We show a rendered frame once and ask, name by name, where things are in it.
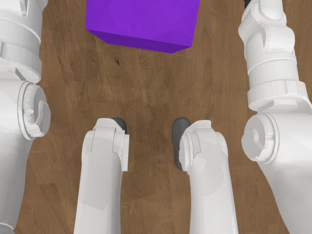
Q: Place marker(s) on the right robot upper arm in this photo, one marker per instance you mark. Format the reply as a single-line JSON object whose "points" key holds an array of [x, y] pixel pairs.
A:
{"points": [[281, 144]]}

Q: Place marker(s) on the left robot upper arm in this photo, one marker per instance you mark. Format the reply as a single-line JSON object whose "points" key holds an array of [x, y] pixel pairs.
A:
{"points": [[24, 115]]}

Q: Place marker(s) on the right robot forearm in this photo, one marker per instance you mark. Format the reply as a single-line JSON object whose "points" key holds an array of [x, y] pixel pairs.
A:
{"points": [[271, 61]]}

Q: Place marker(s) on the left robot forearm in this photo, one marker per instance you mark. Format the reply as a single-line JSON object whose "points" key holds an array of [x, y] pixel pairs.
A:
{"points": [[20, 38]]}

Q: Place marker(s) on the carton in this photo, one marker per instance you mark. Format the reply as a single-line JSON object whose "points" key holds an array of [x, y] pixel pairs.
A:
{"points": [[159, 25]]}

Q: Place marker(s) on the left robot shin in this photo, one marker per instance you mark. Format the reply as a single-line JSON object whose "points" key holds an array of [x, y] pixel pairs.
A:
{"points": [[89, 137]]}

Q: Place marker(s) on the right robot thigh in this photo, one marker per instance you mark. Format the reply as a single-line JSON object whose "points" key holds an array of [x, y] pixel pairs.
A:
{"points": [[212, 199]]}

